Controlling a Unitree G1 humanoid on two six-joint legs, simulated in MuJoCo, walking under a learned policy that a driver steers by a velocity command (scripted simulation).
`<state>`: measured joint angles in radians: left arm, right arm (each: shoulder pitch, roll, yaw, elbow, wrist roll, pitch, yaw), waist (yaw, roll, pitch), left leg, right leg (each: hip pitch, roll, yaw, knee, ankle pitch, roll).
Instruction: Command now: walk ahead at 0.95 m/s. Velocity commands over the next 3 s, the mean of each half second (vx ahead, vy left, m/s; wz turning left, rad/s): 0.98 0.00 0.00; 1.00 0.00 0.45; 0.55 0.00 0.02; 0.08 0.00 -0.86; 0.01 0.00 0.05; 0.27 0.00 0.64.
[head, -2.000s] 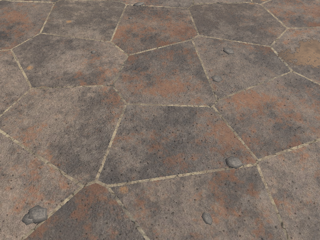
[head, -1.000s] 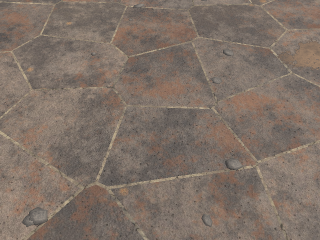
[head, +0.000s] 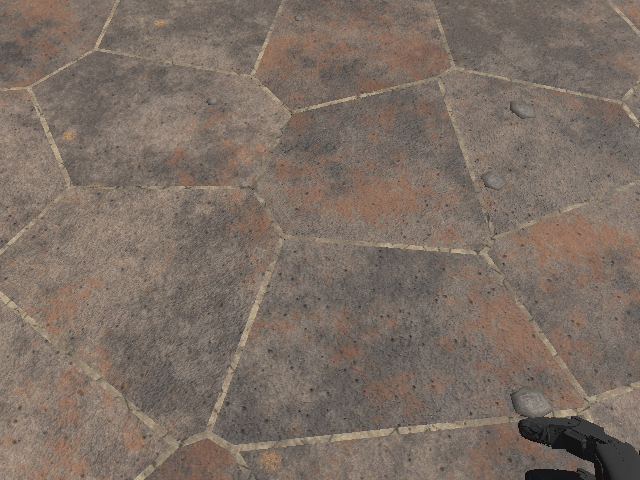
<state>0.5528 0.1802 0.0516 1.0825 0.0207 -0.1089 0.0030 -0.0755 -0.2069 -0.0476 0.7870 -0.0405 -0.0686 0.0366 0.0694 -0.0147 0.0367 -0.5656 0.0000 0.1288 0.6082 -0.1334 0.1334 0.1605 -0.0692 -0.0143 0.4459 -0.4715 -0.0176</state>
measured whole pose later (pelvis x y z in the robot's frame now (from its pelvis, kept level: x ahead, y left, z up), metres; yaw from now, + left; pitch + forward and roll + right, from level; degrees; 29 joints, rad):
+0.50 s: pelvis +0.45 +0.03 +0.00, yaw +1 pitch +1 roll -1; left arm 0.00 0.20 0.02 0.79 0.03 -0.09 -0.02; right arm 0.50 -0.20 -0.03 1.05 -0.02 -0.09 -0.01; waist -0.03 0.01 0.06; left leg 0.11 -0.05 0.04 0.74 -0.39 0.09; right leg -0.53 0.05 -0.14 0.58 -0.07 -0.15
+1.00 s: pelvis +0.93 +0.09 +0.00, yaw +17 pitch +0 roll +0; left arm 0.35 0.22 0.02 0.93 0.03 -0.10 0.02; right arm 0.18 -0.28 -0.05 0.84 -0.02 -0.05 0.03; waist -0.02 0.01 0.05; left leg -0.48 -0.16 0.12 0.66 -0.23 0.22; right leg -0.12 0.01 -0.07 1.30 -0.38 -0.01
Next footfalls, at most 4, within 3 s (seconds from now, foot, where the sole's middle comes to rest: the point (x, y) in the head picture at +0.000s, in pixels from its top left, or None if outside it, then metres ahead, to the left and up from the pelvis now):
0.46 right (368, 385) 0.63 -0.03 -0.74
0.94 left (310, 223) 1.06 0.13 -0.74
1.34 right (301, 111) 1.49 0.19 -0.74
2.02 left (254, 98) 1.54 0.34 -0.74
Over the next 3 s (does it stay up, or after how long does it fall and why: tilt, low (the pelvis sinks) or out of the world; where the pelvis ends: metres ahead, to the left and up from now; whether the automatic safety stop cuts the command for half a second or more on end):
stays up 1.51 0.31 0.04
